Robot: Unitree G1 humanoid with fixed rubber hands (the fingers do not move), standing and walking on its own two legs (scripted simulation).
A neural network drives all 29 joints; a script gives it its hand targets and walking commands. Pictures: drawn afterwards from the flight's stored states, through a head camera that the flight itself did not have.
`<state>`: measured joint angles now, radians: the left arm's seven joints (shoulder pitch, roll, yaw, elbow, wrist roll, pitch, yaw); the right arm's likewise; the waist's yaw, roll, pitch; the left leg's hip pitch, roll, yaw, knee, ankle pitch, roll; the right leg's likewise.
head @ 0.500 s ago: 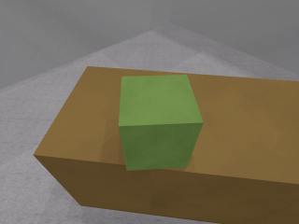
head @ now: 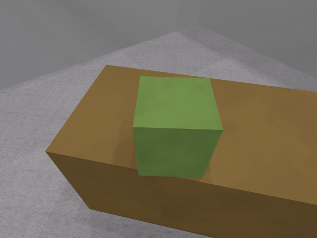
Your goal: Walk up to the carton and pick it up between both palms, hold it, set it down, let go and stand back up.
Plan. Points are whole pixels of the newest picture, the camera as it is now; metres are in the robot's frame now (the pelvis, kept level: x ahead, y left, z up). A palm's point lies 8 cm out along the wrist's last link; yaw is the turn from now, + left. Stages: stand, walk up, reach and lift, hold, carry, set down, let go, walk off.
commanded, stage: walk up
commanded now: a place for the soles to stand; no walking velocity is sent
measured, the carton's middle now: (172, 128) +0.43 -0.01 +0.01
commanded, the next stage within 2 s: reach and lift in 0.22 s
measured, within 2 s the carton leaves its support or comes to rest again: neither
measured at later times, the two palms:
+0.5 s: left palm (81, 222) +0.19 +0.24 -0.11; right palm (247, 224) +0.19 -0.22 -0.10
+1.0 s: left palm (82, 211) +0.21 +0.23 -0.07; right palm (250, 231) +0.17 -0.21 -0.08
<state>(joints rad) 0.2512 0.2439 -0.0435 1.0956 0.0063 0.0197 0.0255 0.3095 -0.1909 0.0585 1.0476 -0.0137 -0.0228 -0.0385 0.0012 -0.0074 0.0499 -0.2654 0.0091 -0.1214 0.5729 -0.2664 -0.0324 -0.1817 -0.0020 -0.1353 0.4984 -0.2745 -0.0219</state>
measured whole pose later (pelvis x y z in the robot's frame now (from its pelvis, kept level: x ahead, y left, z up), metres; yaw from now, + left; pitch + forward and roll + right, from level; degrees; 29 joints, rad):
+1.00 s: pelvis +0.02 +0.01 +0.01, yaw -5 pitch +3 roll +0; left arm 0.13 0.20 0.05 0.39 -0.06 0.36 0.04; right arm 0.14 -0.13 -0.04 0.60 0.01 -0.02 0.04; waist 0.01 -0.02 0.04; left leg -0.29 0.07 0.09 0.47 -0.23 -0.03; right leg -0.28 0.00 -0.03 0.47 -0.25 -0.01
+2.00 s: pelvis +0.02 +0.02 +0.01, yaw -7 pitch -2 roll +0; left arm 0.22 0.12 -0.05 0.33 -0.06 -0.03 0.14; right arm 0.19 -0.15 -0.05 0.47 0.10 -0.20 0.06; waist 0.06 -0.05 0.02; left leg -0.10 0.05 0.08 0.32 -0.18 -0.02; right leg -0.11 0.00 0.02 0.33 -0.18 0.00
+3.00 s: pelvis +0.02 +0.01 +0.02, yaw -7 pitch -2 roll +0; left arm -0.15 0.07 0.07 0.18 -0.03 0.27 0.11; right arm -0.27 -0.18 0.05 0.48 0.28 -0.05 -0.09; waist 0.04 -0.05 0.04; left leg -0.10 0.06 0.07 0.32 -0.19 -0.03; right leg -0.10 0.02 0.03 0.29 -0.17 0.00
